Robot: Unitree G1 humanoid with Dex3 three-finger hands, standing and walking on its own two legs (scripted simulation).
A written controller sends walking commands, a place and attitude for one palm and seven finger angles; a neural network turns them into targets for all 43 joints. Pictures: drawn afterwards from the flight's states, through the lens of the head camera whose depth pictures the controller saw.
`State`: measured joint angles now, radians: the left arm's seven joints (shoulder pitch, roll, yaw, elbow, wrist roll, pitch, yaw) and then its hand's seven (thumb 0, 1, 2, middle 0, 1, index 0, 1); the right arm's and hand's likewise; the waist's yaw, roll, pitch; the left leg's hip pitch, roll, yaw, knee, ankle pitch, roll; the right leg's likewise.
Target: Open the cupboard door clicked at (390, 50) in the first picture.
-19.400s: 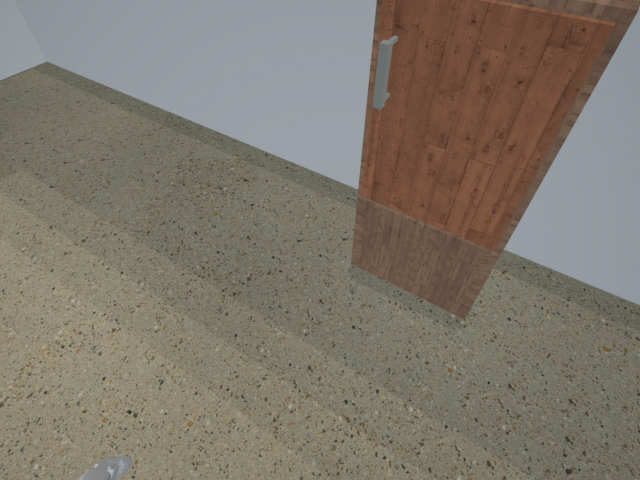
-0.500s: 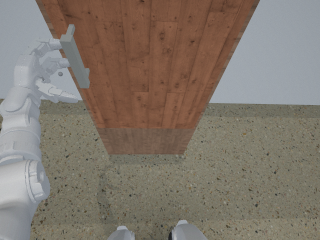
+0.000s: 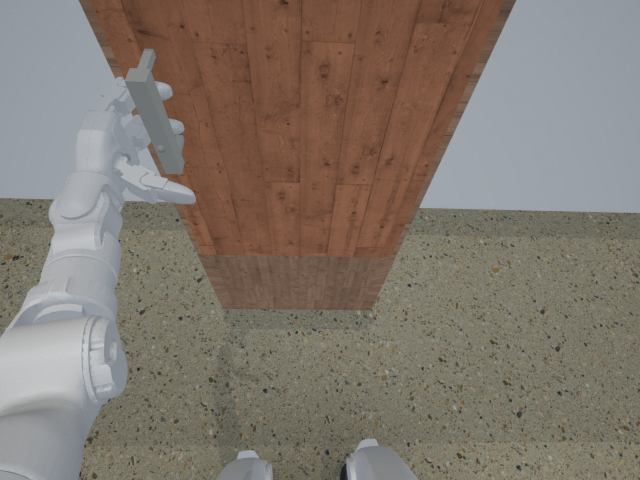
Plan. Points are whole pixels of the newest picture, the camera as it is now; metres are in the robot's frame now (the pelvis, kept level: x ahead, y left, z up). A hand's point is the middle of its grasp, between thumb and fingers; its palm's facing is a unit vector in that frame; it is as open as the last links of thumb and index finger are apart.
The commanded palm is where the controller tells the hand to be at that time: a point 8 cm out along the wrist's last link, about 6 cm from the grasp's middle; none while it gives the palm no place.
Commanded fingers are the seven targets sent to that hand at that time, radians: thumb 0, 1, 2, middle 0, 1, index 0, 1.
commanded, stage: slide the fingers in behind the handle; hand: left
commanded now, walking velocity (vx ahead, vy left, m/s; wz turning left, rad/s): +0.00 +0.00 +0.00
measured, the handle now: (162, 116) +0.55 +0.17 +0.10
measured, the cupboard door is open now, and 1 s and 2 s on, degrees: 0 0 22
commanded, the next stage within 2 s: close the thumb around the handle in 0.44 s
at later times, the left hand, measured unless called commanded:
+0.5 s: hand (169, 144) +0.50 +0.15 +0.11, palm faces -0.07 -1.00 -0.01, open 14.0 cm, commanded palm +0.48 +0.20 +0.10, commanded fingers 0.00 -0.50 0.30 -0.30 -1.20 -0.30 -1.20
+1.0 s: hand (169, 145) +0.50 +0.15 +0.10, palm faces -0.08 -1.00 +0.00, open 8.4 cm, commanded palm +0.48 +0.21 +0.10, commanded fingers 0.00 0.84 0.88 -0.40 -1.34 -0.40 -1.34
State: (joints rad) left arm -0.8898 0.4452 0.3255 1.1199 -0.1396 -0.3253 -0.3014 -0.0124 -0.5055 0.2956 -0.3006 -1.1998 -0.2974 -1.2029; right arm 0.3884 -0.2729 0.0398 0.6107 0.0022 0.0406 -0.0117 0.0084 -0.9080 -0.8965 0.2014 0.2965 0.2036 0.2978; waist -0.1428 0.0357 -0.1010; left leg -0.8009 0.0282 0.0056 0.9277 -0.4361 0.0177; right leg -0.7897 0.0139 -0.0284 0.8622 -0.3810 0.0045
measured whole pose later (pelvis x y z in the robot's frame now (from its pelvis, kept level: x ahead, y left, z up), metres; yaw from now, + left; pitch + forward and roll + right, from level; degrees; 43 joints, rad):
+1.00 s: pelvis +0.00 +0.00 +0.00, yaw +0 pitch +18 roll -2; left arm -0.89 0.43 0.34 1.12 -0.13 -0.34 -0.28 0.00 0.31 0.64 -0.36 -1.29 -0.36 -1.29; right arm 0.39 -0.27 0.04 0.61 0.00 0.04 -0.01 0.01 -0.91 -0.90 0.20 0.30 0.20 0.30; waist -0.14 0.04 -0.10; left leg -0.79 0.03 0.01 0.91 -0.43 0.01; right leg -0.79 0.02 -0.02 0.86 -0.38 0.00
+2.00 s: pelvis +0.02 -0.02 +0.02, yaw +0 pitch +9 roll +0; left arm -0.11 0.05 0.09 0.27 -0.13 -0.23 0.11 0.01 0.69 0.75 -0.38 -1.34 -0.37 -1.30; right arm 0.23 -0.22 0.01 0.53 0.00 0.01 0.00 0.01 -0.91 -0.90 0.20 0.30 0.20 0.30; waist -0.02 0.04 -0.11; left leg -0.51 0.02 0.03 0.75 -0.40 -0.01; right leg -0.54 0.01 0.00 0.76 -0.38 -0.01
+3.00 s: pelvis +0.00 -0.04 +0.02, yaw +3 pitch +4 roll +0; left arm 0.23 -0.07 -0.26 -0.09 0.04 -0.12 0.45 0.01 -0.18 0.44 -0.33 -1.23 -0.32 -1.24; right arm 0.20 -0.19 0.03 0.54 -0.05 0.00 -0.01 0.02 -0.91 -0.90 0.20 0.30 0.20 0.30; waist 0.01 0.06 -0.07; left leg -0.45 0.01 -0.04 0.78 -0.40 -0.03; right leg -0.45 0.00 -0.07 0.79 -0.40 -0.04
